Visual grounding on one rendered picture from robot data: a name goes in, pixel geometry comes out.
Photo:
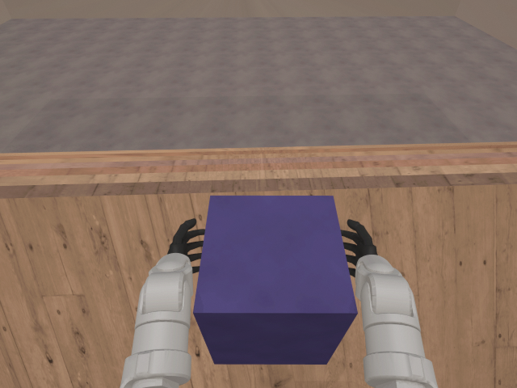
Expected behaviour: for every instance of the left robot forearm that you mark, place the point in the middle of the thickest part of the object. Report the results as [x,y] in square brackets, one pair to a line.
[159,351]

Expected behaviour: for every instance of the right robot forearm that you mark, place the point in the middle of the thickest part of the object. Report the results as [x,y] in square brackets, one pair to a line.
[395,354]

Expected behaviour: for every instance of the right robot hand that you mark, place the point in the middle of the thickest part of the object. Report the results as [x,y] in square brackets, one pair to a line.
[362,239]

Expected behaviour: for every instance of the left robot hand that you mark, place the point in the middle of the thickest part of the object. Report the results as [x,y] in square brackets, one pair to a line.
[180,239]

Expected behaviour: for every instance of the carton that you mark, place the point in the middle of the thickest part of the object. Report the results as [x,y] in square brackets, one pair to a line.
[274,286]

